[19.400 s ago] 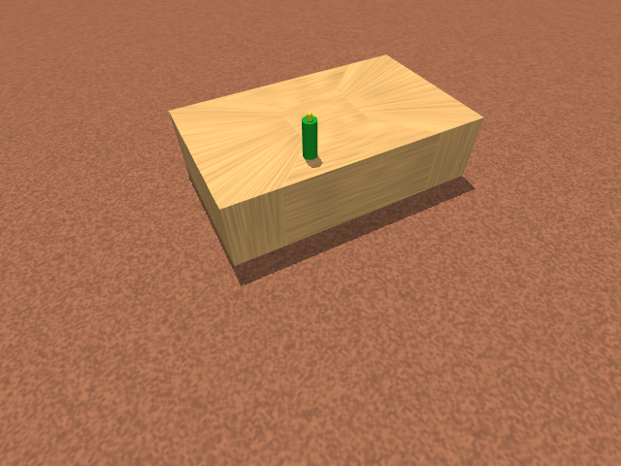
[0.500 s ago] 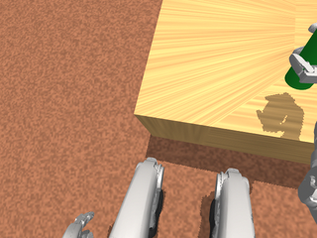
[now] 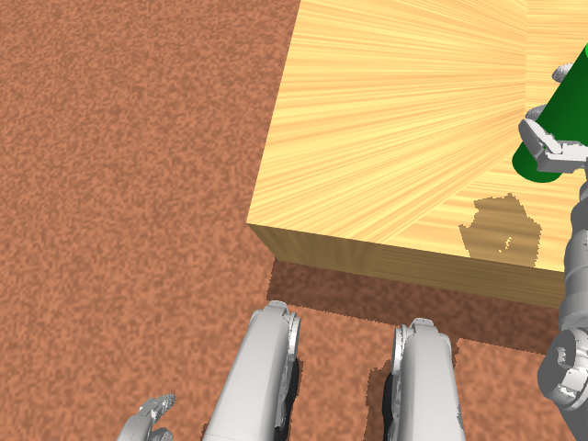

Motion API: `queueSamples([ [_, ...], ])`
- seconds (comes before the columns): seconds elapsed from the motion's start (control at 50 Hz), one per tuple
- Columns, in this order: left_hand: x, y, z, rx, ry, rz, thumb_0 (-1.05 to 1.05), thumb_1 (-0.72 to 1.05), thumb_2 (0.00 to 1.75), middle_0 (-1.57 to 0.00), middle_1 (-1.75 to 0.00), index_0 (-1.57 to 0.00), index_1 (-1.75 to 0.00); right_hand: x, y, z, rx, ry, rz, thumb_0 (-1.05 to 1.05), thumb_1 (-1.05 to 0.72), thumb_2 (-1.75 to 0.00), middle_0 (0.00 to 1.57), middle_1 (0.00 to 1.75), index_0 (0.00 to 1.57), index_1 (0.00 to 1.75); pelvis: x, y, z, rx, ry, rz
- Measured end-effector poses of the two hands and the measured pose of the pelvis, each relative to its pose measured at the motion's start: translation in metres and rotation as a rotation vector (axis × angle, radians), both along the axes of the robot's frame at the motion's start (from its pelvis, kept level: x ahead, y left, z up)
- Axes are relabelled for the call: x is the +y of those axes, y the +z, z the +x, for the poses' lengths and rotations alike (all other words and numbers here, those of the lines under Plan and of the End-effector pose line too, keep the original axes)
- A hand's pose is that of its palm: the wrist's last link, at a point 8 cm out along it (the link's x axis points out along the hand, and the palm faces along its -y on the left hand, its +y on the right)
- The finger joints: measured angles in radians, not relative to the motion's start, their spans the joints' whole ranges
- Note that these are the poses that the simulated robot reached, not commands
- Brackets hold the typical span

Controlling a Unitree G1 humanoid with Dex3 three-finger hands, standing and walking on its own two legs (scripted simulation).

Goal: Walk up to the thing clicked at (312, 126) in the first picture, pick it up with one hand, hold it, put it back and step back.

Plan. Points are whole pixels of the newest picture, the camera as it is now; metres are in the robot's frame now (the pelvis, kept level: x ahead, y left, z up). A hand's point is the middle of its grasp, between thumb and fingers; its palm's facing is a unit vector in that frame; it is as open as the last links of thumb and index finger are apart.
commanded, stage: lift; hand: right
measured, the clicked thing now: (580, 108) +0.52 -0.24 +0.03
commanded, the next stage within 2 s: hold in 1.50 s
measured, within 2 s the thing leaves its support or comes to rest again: neither
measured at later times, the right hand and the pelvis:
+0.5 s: hand out of the picture +0.44 -0.22 +0.12, palm faces +0.22 +0.97 -0.03, open 8.7 cm; pelvis +0.02 +0.00 +0.10, yaw -2 degrees
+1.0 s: hand out of the picture +0.40 -0.21 +0.20, palm faces +0.22 +0.97 -0.02, open 8.7 cm; pelvis +0.04 -0.01 +0.18, yaw -3 degrees
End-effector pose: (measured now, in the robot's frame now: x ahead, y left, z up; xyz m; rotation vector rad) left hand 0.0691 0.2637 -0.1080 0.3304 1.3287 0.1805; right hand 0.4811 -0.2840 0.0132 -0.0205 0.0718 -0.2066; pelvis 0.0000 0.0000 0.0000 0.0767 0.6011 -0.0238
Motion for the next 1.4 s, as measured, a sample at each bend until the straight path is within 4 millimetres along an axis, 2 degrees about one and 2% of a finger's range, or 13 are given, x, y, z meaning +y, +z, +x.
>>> queueSamples([
  [0.18, -0.005, 0.028, 0.015, -0.051, -0.001, -0.014, 0.01, 0.92, 0.88, -0.21, -0.31, -0.22, -0.29, 0.005, 0.032, -0.021, 0.005, -0.006, -0.001, 0.0, 0.16, -1.09, 0.89, 1.01, 0.75, 1.0, 0.0, 0.029, 0.004, -0.04, -0.006, -0.004],
  [0.58, -0.015, 0.127, 0.063, -0.218, -0.033, -0.016, 0.01, 0.89, 0.89, -0.2, -0.3, -0.2, -0.3, 0.014, 0.132, -0.081, -0.006, -0.029, 0.0, 0.0, 0.16, -1.09, 0.89, 1.0, 0.76, 1.0, -0.004, 0.121, 0.024, -0.203, -0.029, -0.019],
  [0.76, -0.021, 0.16, 0.078, -0.278, -0.055, -0.03, 0.01, 0.88, 0.9, -0.2, -0.3, -0.2, -0.3, 0.02, 0.164, -0.099, -0.015, -0.02, 0.001, 0.0, 0.16, -1.09, 0.89, 1.0, 0.76, 1.0, -0.006, 0.15, 0.031, -0.275, -0.035, -0.03],
  [1.04, -0.029, 0.185, 0.085, -0.302, -0.054, -0.065, 0.01, 0.89, 0.9, -0.2, -0.3, -0.19, -0.3, 0.032, 0.195, -0.115, -0.026, -0.018, 0.004, 0.0, 0.16, -1.09, 0.89, 1.01, 0.75, 1.01, -0.005, 0.179, 0.039, -0.349, -0.031, -0.044],
  [1.4, -0.027, 0.202, 0.098, -0.323, -0.044, -0.073, 0.01, 0.9, 0.89, -0.2, -0.3, -0.19, -0.3, 0.043, 0.218, -0.12, -0.034, -0.01, 0.007, 0.0, 0.16, -1.09, 0.89, 1.01, 0.75, 1.01, -0.002, 0.198, 0.051, -0.405, -0.026, -0.057],
])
